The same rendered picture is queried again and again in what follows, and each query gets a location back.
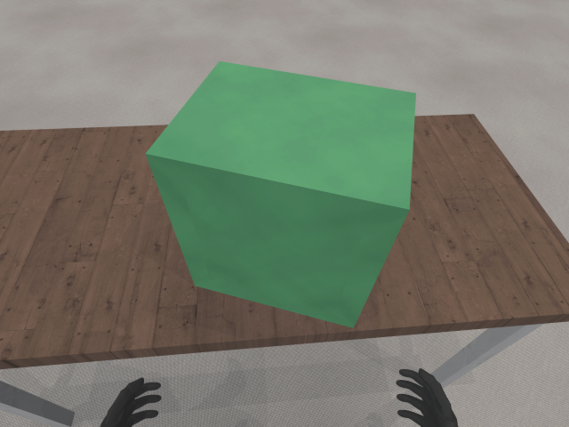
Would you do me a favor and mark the right robot hand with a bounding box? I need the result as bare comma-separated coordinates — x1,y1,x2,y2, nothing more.
397,368,458,427

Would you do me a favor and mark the table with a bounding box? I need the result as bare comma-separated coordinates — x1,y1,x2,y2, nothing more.
0,114,569,427

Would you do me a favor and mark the carton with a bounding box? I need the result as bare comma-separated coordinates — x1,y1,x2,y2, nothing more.
146,61,416,328

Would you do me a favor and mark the left robot hand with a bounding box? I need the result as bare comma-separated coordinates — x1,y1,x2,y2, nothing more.
100,377,161,427

